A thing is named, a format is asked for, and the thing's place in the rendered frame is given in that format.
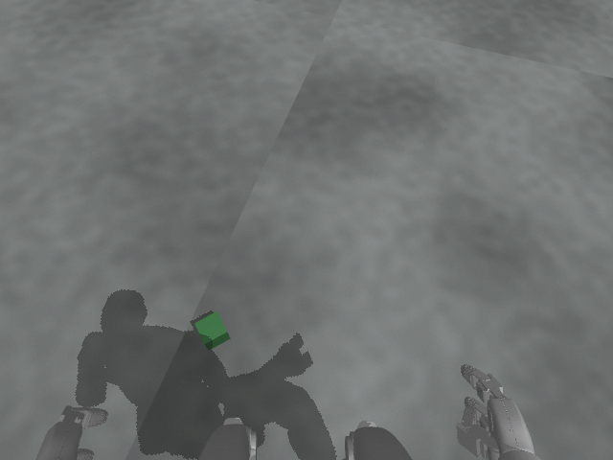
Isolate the right robot hand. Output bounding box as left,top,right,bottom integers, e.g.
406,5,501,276
457,364,535,460

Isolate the cube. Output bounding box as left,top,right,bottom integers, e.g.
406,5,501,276
194,311,230,351

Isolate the left robot hand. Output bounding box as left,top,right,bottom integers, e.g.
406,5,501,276
35,405,108,460

